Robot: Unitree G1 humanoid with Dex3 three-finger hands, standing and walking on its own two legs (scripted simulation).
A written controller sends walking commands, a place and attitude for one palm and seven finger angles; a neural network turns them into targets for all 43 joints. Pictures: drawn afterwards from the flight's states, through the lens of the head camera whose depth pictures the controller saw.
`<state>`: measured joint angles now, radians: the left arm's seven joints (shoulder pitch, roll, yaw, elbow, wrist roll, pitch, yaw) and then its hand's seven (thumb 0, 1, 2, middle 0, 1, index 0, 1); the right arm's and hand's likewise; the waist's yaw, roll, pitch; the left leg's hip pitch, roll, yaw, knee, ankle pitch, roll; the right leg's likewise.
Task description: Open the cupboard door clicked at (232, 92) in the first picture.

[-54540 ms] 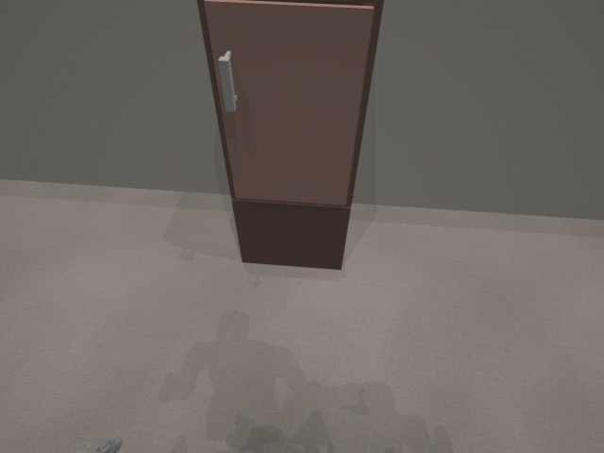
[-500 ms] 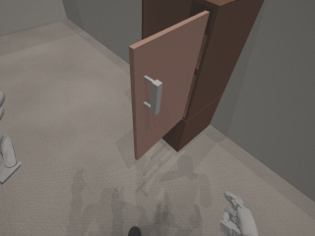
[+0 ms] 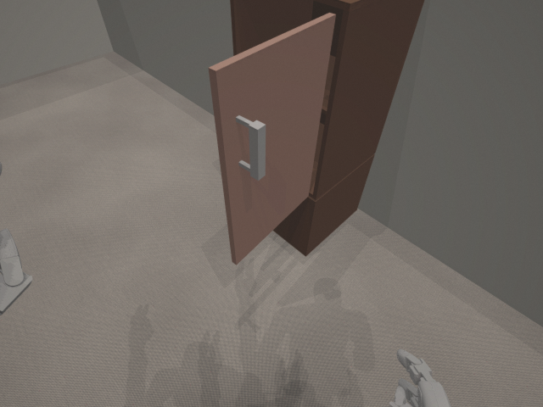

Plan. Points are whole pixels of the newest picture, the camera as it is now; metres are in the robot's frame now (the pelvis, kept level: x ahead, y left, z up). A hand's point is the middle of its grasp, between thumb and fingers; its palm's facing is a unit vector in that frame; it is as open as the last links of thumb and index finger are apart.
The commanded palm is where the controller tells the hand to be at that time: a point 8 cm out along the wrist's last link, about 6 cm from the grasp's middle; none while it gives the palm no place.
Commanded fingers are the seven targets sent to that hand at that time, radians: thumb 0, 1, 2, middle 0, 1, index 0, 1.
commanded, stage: stop stepping back and stand still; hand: left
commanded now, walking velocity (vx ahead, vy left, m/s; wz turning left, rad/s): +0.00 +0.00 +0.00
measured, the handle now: (249, 147) +0.59 +0.05 +0.06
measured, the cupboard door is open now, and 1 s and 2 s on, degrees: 95 95 95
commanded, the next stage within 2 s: let the arm hang, fingers relaxed in 0.14 s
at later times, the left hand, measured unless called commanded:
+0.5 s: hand out of the picture +0.07 +0.18 -0.15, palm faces +0.00 -0.98 -0.18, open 7.4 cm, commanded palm none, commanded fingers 0.00 0.90 0.90 -0.20 -0.30 -0.20 -0.30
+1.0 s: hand out of the picture -0.04 +0.20 -0.16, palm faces +0.07 -0.97 -0.22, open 7.4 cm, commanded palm none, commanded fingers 0.00 0.90 0.90 -0.20 -0.30 -0.20 -0.30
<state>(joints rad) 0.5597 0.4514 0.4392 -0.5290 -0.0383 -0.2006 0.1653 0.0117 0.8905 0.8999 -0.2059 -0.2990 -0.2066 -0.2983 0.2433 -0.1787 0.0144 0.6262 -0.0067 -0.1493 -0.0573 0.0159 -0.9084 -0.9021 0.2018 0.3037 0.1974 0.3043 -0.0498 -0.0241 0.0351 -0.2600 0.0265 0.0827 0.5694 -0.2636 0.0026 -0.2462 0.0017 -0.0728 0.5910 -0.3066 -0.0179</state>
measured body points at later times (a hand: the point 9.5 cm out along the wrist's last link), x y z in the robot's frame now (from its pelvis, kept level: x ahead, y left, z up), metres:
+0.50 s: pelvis -0.01 +0.01 +0.00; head +0.01 +0.01 +0.45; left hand +0.07 +0.23 -0.13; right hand +0.11 -0.24 -0.13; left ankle +0.01 +0.13 -0.73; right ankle +0.01 -0.09 -0.73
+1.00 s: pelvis -0.02 +0.02 +0.01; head -0.01 +0.02 +0.46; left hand -0.05 +0.26 -0.14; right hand -0.05 -0.18 -0.16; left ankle +0.01 +0.13 -0.73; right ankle +0.01 -0.09 -0.73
